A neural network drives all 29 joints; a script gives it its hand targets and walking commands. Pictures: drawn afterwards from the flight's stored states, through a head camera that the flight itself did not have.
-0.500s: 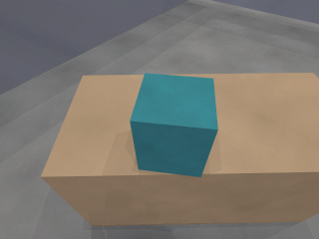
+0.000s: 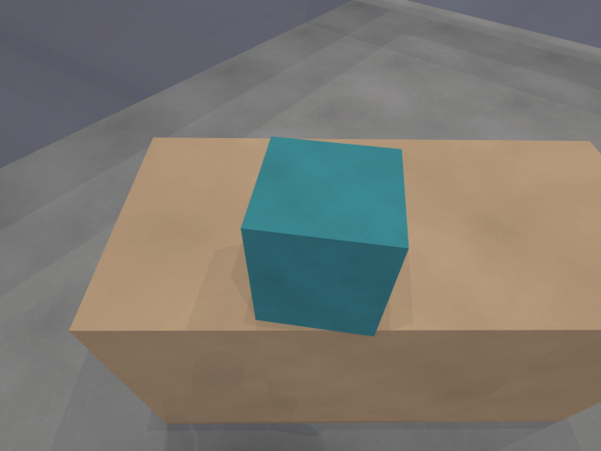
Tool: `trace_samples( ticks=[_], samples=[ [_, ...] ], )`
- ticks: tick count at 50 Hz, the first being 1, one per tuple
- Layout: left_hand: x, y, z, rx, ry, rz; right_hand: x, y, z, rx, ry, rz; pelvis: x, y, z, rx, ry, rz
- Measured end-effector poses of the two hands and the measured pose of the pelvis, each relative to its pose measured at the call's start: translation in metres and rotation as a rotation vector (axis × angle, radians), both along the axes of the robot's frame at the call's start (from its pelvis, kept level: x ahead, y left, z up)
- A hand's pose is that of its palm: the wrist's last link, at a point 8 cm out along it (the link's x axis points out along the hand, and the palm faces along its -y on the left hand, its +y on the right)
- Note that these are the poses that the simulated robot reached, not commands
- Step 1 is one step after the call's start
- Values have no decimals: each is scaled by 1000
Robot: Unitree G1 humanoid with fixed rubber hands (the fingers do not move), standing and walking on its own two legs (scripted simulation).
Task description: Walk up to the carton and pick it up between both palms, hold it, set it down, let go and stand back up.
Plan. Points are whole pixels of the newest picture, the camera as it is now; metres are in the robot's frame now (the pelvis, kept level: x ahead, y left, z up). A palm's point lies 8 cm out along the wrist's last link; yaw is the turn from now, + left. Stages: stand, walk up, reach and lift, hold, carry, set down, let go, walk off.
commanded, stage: stand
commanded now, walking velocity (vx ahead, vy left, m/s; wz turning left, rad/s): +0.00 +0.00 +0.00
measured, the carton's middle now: (324, 239) +0.43 -0.02 +0.00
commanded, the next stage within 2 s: none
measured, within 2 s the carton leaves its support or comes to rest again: neither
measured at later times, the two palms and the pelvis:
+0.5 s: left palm out of the picture -0.03 +0.20 -0.15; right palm out of the picture -0.01 -0.20 -0.15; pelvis +0.01 +0.00 +0.00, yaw +0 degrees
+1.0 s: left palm out of the picture -0.02 +0.20 -0.15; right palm out of the picture +0.00 -0.21 -0.15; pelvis +0.02 -0.01 +0.00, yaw +0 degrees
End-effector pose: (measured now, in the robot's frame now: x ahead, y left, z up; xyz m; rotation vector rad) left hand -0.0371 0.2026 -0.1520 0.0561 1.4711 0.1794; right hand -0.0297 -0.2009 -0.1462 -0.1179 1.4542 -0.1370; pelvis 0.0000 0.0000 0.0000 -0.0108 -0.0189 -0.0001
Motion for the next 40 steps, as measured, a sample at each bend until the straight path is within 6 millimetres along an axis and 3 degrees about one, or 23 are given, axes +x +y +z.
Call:
trace_samples(
  ticks=[40],
  samples=[
    [11,-5,5,20,22,4,24,-4,-5,13,10,-3,18,-6,0,-3,8,5]
  ],
)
